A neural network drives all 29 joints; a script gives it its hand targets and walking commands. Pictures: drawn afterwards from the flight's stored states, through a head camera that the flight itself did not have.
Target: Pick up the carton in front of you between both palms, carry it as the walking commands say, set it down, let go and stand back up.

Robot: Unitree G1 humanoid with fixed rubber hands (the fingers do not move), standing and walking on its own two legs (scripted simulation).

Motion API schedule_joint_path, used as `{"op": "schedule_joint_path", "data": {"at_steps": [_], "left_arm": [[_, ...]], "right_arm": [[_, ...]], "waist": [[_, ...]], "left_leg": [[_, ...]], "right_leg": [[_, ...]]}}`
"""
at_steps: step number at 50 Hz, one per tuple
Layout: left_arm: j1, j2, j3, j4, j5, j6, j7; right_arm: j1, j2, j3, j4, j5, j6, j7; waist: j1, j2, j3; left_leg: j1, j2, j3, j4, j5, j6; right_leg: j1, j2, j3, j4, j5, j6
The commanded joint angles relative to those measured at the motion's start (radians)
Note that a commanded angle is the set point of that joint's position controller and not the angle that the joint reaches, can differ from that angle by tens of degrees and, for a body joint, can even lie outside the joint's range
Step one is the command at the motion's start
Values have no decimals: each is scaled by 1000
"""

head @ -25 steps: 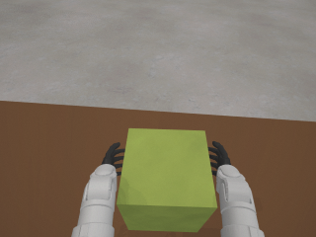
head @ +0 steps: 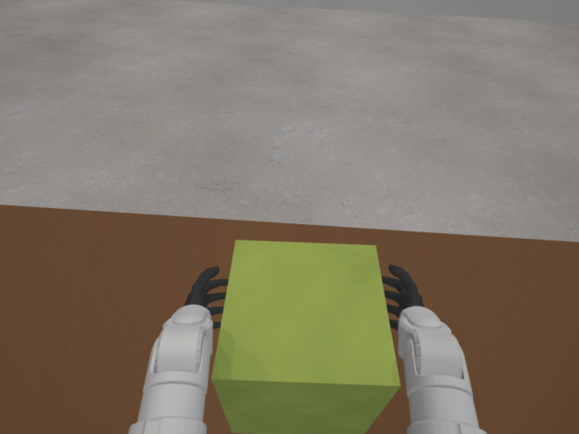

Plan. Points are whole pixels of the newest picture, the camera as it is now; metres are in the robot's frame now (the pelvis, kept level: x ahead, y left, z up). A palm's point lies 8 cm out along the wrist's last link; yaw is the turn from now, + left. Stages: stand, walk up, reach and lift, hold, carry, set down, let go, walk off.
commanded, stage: hold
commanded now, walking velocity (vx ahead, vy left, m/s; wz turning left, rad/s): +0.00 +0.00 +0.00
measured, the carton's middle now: (301, 342) +0.29 +0.00 -0.04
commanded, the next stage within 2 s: carry in 0.30 s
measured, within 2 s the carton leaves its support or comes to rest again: neither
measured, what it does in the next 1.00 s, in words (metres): walks ahead: right foot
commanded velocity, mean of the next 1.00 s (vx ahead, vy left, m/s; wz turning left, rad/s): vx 0.37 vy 0.00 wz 0.00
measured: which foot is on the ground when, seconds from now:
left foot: down 0.00-0.90, up 0.92-1.00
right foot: down 0.00-0.64, up 0.66-0.86, down 0.88-1.00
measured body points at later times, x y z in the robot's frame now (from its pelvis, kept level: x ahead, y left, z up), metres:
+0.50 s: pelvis +0.02 -0.01 -0.01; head -0.03 -0.01 +0.44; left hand +0.32 +0.15 +0.05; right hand +0.32 -0.16 +0.06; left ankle +0.02 +0.13 -0.74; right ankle +0.01 -0.13 -0.75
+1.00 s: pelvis +0.24 -0.02 -0.01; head +0.24 -0.02 +0.44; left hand +0.52 +0.13 +0.06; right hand +0.52 -0.17 +0.07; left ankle +0.13 +0.08 -0.67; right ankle +0.21 -0.10 -0.75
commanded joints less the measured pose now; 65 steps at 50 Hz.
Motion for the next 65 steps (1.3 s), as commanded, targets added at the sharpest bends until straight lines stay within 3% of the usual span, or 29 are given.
{"op": "schedule_joint_path", "data": {"at_steps": [1, 12, 13, 14, 15, 17, 20, 23, 26, 27, 29, 31, 32, 33, 34, 35, 36, 38, 43, 44, 46, 47, 49, 53, 60, 61, 62, 63, 65], "left_arm": [[-509, -894, -555, -68, -279, -38, -232], [-573, -850, -529, -65, -281, -47, -244], [-577, -843, -547, -103, -267, -37, -242], [-564, -821, -460, -38, -224, -38, -246], [-635, -890, -535, -62, -280, -35, -232], [-614, -875, -548, -101, -296, -25, -223], [-609, -877, -627, -136, -337, 8, -216], [-617, -882, -670, -208, -398, 70, -210], [-582, -830, -730, -307, -444, 171, -179], [-597, -840, -729, -355, -473, 205, -173], [-535, -808, -731, -389, -480, 265, -158], [-522, -802, -774, -444, -499, 306, -148], [-513, -790, -786, -541, -511, 325, -142], [-520, -836, -820, -567, -534, 359, -155], [-510, -809, -805, -572, -537, 388, -159], [-529, -856, -829, -569, -581, 405, -167], [-506, -876, -824, -594, -599, 409, -169], [-453, -881, -827, -587, -602, 426, -169], [-314, -845, -787, -648, -581, 456, -150], [-377, -805, -804, -696, -581, 463, -142], [-368, -793, -757, -660, -573, 486, -130], [-409, -758, -771, -664, -550, 492, -125], [-367, -776, -752, -682, -549, 505, -126], [-451, -832, -805, -674, -603, 512, -154], [-368, -816, -832, -686, -596, 485, -176], [-352, -821, -823, -689, -603, 476, -186], [-399, -844, -854, -695, -624, 483, -194], [-464, -821, -836, -698, -598, 476, -195], [-373, -868, -836, -655, -583, 452, -193]], "right_arm": [[-343, 899, 521, 7, 232, 4, 219], [-409, 949, 509, 25, 248, 23, 209], [-403, 919, 514, -19, 215, 19, 204], [-439, 896, 471, 34, 206, 34, 203], [-492, 908, 501, -14, 241, 29, 205], [-487, 904, 554, -53, 268, 34, 202], [-445, 881, 577, -72, 274, 74, 182], [-467, 896, 675, -180, 337, 142, 166], [-506, 894, 782, -278, 429, 231, 150], [-524, 862, 786, -356, 454, 260, 147], [-528, 840, 815, -384, 522, 316, 143], [-450, 873, 835, -366, 566, 364, 142], [-374, 904, 838, -407, 565, 375, 144], [-341, 836, 806, -468, 514, 390, 137], [-299, 881, 799, -402, 527, 416, 135], [-287, 845, 795, -471, 502, 429, 129], [-335, 859, 807, -551, 525, 443, 119], [-363, 883, 810, -628, 545, 466, 114], [-297, 823, 856, -703, 578, 509, 124], [-309, 805, 849, -681, 594, 515, 126], [-370, 776, 846, -700, 608, 557, 130], [-393, 774, 838, -675, 607, 568, 139], [-384, 813, 812, -663, 632, 568, 145], [-333, 862, 802, -616, 563, 551, 124], [-159, 870, 798, -580, 478, 520, 121], [-167, 887, 773, -618, 491, 514, 121], [-194, 861, 767, -576, 478, 503, 118], [-264, 923, 801, -546, 493, 506, 123], [-212, 967, 815, -549, 527, 483, 136]], "waist": [[-17, 53, -239], [18, 17, -253], [-40, 19, -210], [18, 12, -178], [0, 80, -260], [1, 54, -277], [7, 147, -235], [-7, 102, -262], [22, -218, -214], [13, -182, -192], [24, -210, -291], [6, -52, -351], [5, -15, -377], [-11, 242, -371], [-30, 343, -334], [-27, 253, -256], [-27, 148, -259], [-30, 195, -300], [2, 127, -374], [5, 89, -425], [42, -300, -378], [46, -215, -380], [27, -30, -371], [22, -73, -304], [-5, -99, -384], [-31, -35, -457], [-36, 317, -499], [-30, 319, -412], [-27, 97, -428]], "left_leg": [[96, -98, 12, -39, 156, -13], [124, -85, 12, -28, 96, 13], [108, -93, 9, -31, 81, -4], [66, -81, 12, -45, 92, 5], [-19, 103, 14, 42, -48, 4], [-80, 100, -61, -7, -576, 18], [-143, 113, -38, -4, -460, 29], [-246, 119, -55, -9, -579, 38], [-547, 17, 128, 383, -323, -19], [-535, 49, 105, 357, -298, -9], [-440, 39, 158, 203, -225, -14], [-52, 3, 201, 34, -135, -16], [104, 83, 102, 5, -132, 10], [183, 259, -145, -74, -279, 75], [249, 397, -358, -126, -284, 178], [227, 435, -384, -117, -99, 238], [239, 436, -358, -99, 8, 242], [283, 322, -147, -55, 135, 158], [-125, 233, 113, 34, -100, 70], [-240, 197, 186, 201, -90, 41], [-720, 23, 238, 647, -368, -22], [-792, 62, 143, 806, -395, -3], [-804, 125, 92, 877, -313, 35], [-664, 122, 204, 507, -130, -10], [33, -33, 398, 160, 42, 26], [223, 102, 221, 114, -58, 56], [388, 401, -302, -45, -183, 187], [367, 479, -449, -134, -61, 245], [302, 447, -313, -85, 110, 246]], "right_leg": [[34, 80, -17, -70, 181, 8], [25, 78, -9, -58, 131, 16], [4, 79, -15, -62, 100, 16], [21, 94, -21, -62, 99, 31], [-110, -91, -33, 57, -84, 15], [-227, -63, 17, 15, -501, -6], [-232, -34, -68, 128, -277, -1], [-218, -13, -108, 131, -330, 23], [-49, -296, 366, -162, -524, -103], [-86, -334, 385, -180, -462, -145], [-28, -280, 221, -97, -285, -146], [-242, -175, 23, 38, -305, -75], [-348, -119, -50, 168, -271, -46], [-509, -54, -152, 357, -329, -10], [-678, -63, -186, 445, -348, 1], [-747, -87, -160, 494, -375, -11], [-761, -96, -145, 500, -361, -8], [-718, -66, -214, 335, -285, 5], [-96, 14, -344, 85, -24, 8], [97, -75, -230, 42, -64, -28], [342, -440, 406, -112, -200, -221], [341, -478, 416, -103, -58, -290], [256, -439, 287, -70, 148, -235], [110, -299, -47, -144, 217, -127], [-106, -209, -310, 211, 524, -35], [-271, -191, -304, 431, 327, 3], [-526, -54, -305, 740, -9, 49], [-698, -37, -176, 894, -307, 49], [-757, -127, -90, 985, -258, -6]]}}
